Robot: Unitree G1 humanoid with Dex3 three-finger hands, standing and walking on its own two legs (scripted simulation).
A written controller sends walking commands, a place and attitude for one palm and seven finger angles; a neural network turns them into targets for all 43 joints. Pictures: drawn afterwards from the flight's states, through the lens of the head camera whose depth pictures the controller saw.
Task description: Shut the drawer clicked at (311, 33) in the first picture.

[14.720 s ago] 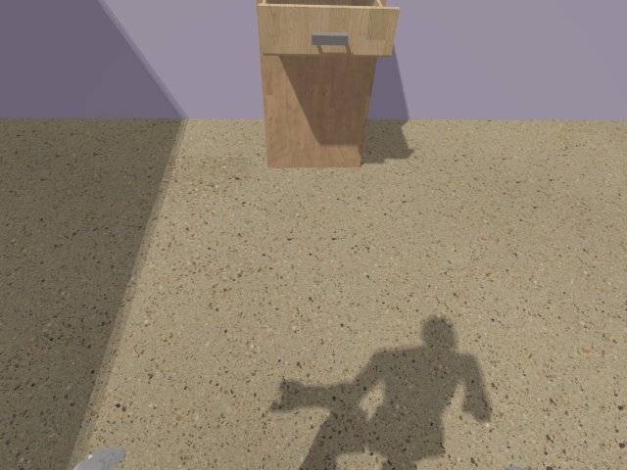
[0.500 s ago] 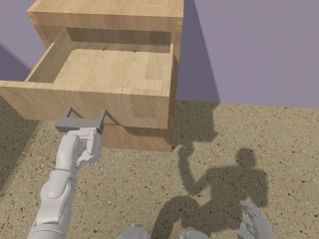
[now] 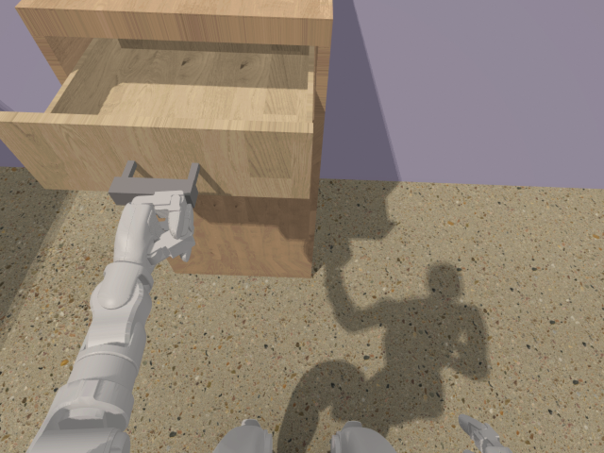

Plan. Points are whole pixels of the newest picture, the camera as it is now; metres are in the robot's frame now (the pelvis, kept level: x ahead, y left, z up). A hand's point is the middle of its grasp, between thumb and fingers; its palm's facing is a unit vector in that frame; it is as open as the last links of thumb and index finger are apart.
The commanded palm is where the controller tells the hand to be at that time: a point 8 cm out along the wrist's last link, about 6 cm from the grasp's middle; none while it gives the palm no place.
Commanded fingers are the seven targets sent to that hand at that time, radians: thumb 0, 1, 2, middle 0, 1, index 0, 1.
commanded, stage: push the drawer shut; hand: left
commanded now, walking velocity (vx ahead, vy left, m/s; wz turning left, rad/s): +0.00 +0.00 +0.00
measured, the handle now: (158, 180) +0.47 +0.21 +0.06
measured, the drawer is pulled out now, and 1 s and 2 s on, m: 0.20 0.08 0.00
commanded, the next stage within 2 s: none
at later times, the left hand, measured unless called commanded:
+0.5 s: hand (200, 197) +0.45 +0.15 +0.05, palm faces -0.03 -1.00 -0.04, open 3.0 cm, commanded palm +0.44 +0.20 +0.06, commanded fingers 0.00 0.90 0.90 -1.40 -1.60 -1.40 -1.60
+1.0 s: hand (206, 168) +0.50 +0.14 +0.05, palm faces -0.02 -1.00 -0.04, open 3.1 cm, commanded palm +0.50 +0.20 +0.06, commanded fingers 0.00 0.90 0.90 -1.40 -1.60 -1.40 -1.60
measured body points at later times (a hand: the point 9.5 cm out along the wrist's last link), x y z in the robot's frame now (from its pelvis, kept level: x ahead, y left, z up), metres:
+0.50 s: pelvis +0.00 +0.01 -0.01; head +0.09 +0.02 +0.43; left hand +0.45 +0.20 +0.06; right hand +0.07 -0.25 -0.13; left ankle +0.03 +0.09 -0.68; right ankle +0.02 -0.08 -0.68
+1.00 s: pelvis +0.00 +0.00 -0.02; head +0.12 +0.01 +0.42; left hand +0.50 +0.20 +0.06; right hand +0.00 -0.26 -0.13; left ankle +0.03 +0.09 -0.68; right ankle +0.02 -0.08 -0.68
